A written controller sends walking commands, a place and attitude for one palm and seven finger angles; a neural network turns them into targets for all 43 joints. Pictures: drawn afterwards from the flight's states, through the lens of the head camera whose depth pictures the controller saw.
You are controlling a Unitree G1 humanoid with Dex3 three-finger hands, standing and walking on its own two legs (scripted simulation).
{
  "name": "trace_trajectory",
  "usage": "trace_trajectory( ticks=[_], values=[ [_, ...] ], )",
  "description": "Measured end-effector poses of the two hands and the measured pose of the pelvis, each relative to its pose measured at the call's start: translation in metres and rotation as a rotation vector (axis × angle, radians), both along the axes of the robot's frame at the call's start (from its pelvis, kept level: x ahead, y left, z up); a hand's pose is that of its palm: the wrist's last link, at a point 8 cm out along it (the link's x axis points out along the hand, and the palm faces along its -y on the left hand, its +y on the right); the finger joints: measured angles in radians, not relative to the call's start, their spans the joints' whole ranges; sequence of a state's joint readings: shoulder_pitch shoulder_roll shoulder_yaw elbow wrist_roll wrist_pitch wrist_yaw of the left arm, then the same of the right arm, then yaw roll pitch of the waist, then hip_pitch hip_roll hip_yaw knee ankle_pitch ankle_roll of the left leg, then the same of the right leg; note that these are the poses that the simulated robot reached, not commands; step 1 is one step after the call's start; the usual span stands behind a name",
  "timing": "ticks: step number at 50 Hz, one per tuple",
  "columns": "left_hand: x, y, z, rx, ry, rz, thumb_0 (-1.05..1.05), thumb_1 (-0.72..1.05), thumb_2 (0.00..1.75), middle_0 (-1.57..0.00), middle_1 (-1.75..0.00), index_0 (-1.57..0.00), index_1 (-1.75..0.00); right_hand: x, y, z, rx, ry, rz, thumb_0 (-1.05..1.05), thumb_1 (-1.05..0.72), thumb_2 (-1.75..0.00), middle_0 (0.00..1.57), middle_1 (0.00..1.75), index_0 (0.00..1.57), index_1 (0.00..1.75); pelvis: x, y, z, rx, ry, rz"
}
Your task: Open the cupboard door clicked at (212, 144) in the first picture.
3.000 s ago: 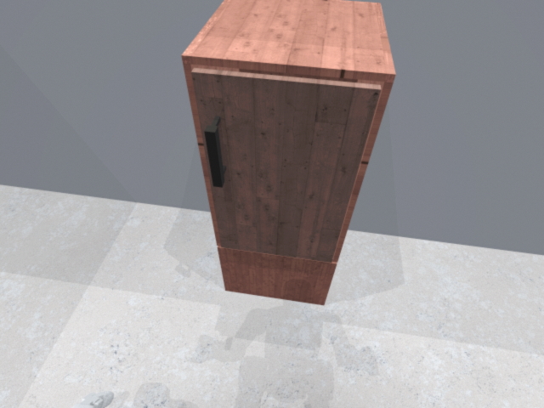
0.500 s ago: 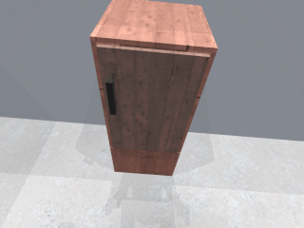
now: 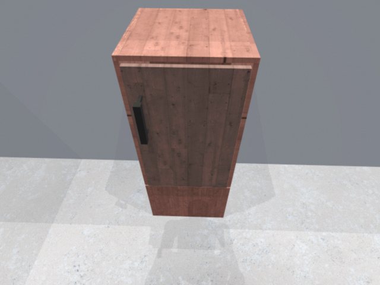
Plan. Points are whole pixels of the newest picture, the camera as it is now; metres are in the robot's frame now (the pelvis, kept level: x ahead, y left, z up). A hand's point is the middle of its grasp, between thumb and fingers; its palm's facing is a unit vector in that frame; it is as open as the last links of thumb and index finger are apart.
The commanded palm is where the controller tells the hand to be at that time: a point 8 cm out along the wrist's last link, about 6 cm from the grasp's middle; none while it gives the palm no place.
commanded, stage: come to a stop and stand still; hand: left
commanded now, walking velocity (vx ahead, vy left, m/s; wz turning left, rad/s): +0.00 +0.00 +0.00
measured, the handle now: (142, 120) +0.58 +0.18 +0.00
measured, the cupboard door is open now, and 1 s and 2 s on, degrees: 0 0 0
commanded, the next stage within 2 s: look again from close up in 0.24 s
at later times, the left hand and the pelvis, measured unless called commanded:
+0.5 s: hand out of the picture -0.01 +0.15 -0.18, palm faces +0.00 -0.98 -0.17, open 7.3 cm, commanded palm none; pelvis +0.01 +0.00 -0.01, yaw +1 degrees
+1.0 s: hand out of the picture +0.09 +0.19 -0.16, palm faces +0.11 -0.97 -0.21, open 7.3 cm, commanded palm +0.14 +0.23 -0.07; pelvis +0.04 +0.00 -0.01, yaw +0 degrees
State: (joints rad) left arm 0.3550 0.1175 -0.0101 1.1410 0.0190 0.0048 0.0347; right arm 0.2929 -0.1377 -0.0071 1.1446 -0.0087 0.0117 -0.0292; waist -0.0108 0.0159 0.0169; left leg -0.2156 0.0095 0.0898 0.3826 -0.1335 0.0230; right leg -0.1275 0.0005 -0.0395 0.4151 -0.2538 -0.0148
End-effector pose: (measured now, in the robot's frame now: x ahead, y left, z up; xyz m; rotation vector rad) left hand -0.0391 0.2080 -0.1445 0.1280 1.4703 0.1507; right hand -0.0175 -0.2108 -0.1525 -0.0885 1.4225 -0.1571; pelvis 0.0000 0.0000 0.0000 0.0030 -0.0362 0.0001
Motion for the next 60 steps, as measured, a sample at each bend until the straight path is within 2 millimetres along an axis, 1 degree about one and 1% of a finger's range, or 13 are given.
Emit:
trace_trajectory(
  ticks=[10, 17, 23, 29, 37, 42, 48, 49, 50, 53, 56, 58, 60],
  values=[
    [0.009, -0.021, -0.006, -0.041, -0.035, 0.004, 0.0, 0.91, 0.89, -0.2, -0.3, -0.2, -0.3, -0.036, 0.002, 0.002, 0.009, 0.088, -0.02, 0.01, -0.9, -0.9, 0.2, 0.29, 0.19, 0.3, -0.003, -0.008, -0.001, -0.004, 0.012, 0.008],
    [0.013, -0.024, -0.007, -0.041, -0.027, 0.008, 0.0, 0.91, 0.89, -0.2, -0.3, -0.2, -0.3, -0.039, 0.004, 0.003, 0.012, 0.109, -0.027, 0.01, -0.9, -0.9, 0.2, 0.29, 0.19, 0.3, 0.002, -0.011, -0.002, -0.004, 0.02, 0.008],
    [0.022, -0.012, -0.009, -0.016, -0.04, -0.029, 0.0, 0.91, 0.89, -0.2, -0.3, -0.21, -0.3, -0.015, 0.005, -0.007, 0.024, 0.047, -0.003, 0.01, -0.9, -0.9, 0.2, 0.29, 0.19, 0.3, 0.006, -0.003, -0.009, -0.031, 0.036, 0.016],
    [0.053, 0.01, -0.007, 0.025, -0.097, -0.026, 0.0, 0.91, 0.89, -0.2, -0.3, -0.2, -0.3, 0.018, 0.012, -0.01, 0.023, -0.017, 0.034, 0.01, -0.91, -0.9, 0.2, 0.29, 0.19, 0.3, 0.021, 0.004, -0.011, -0.013, 0.038, 0.015],
    [0.086, 0.024, -0.003, 0.047, -0.15, -0.039, 0.0, 0.91, 0.89, -0.2, -0.3, -0.2, -0.3, 0.049, 0.001, -0.005, -0.018, -0.051, 0.051, 0.03, -0.93, -0.9, 0.2, 0.29, 0.2, 0.3, 0.036, 0.008, -0.009, 0.002, 0.035, 0.001],
    [0.094, 0.024, -0.004, 0.038, -0.141, -0.051, 0.0, 0.91, 0.89, -0.2, -0.3, -0.2, -0.3, 0.066, -0.006, 0.0, -0.041, -0.078, 0.055, 0.02, -0.92, -0.9, 0.2, 0.29, 0.19, 0.3, 0.041, 0.007, -0.008, 0.005, 0.037, -0.005],
    [0.095, 0.022, -0.006, 0.033, -0.127, -0.056, 0.0, 0.91, 0.89, -0.2, -0.3, -0.2, -0.3, 0.082, -0.011, 0.003, -0.054, -0.097, 0.063, 0.01, -0.91, -0.9, 0.2, 0.29, 0.19, 0.3, 0.044, 0.006, -0.007, 0.0, 0.04, -0.007],
    [0.103, 0.023, 0.0, 0.036, -0.171, -0.001, 0.01, 0.91, 0.89, -0.2, -0.3, -0.21, -0.3, 0.087, -0.013, 0.006, -0.059, -0.13, 0.056, 0.01, -0.91, -0.9, 0.2, 0.29, 0.2, 0.3, 0.044, 0.006, -0.008, -0.003, 0.045, -0.003],
    [0.12, 0.028, 0.014, 0.054, -0.285, 0.034, 0.01, 0.92, 0.89, -0.2, -0.3, -0.21, -0.3, 0.094, -0.015, 0.011, -0.072, -0.195, 0.062, 0.01, -0.91, -0.9, 0.2, 0.29, 0.2, 0.3, 0.043, 0.005, -0.008, 0.003, 0.046, -0.004],
    [0.18, 0.037, 0.075, 0.13, -0.7, 0.054, 0.02, 0.91, 0.88, -0.2, -0.31, -0.21, -0.31, 0.122, -0.021, 0.022, -0.097, -0.4, 0.071, 0.01, -0.91, -0.9, 0.2, 0.3, 0.2, 0.3, 0.04, 0.002, -0.01, 0.019, 0.055, 0.014],
    [0.233, 0.034, 0.13, 0.134, -1.05, 0.018, 0.02, 0.87, 0.87, -0.2, -0.34, -0.21, -0.33, 0.155, -0.028, 0.027, -0.101, -0.567, 0.095, 0.01, -0.91, -0.9, 0.2, 0.3, 0.2, 0.3, 0.032, 0.0, -0.016, 0.015, 0.084, 0.039],
    [0.256, 0.029, 0.149, 0.099, -1.234, -0.03, 0.01, 0.84, 0.86, -0.2, -0.36, -0.21, -0.35, 0.174, -0.035, 0.031, -0.107, -0.654, 0.111, 0.01, -0.9, -0.9, 0.2, 0.3, 0.2, 0.3, 0.024, -0.004, -0.024, 0.009, 0.127, 0.038],
    [0.265, 0.021, 0.152, 0.031, -1.374, -0.084, 0.01, 0.8, 0.84, -0.2, -0.38, -0.21, -0.38, 0.191, -0.042, 0.035, -0.118, -0.724, 0.133, 0.01, -0.9, -0.9, 0.2, 0.3, 0.2, 0.3, 0.017, -0.01, -0.034, 0.012, 0.176, 0.027]
  ],
)
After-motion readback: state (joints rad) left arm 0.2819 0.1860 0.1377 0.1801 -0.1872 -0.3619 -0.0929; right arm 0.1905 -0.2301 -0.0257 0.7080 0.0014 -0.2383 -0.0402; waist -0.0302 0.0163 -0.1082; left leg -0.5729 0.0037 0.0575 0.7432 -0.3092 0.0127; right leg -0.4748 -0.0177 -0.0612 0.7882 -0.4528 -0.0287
